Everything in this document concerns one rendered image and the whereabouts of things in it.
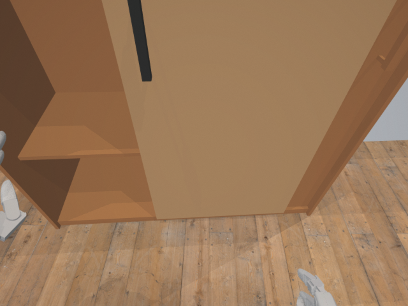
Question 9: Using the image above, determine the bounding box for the handle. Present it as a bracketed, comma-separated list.
[381, 21, 408, 71]
[127, 0, 152, 82]

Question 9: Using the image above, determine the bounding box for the robot right hand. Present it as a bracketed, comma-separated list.
[296, 268, 337, 306]

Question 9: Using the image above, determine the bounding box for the robot left hand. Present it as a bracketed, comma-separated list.
[0, 131, 26, 241]

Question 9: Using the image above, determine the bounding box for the wardrobe door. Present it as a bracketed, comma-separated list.
[288, 0, 408, 207]
[102, 0, 397, 219]

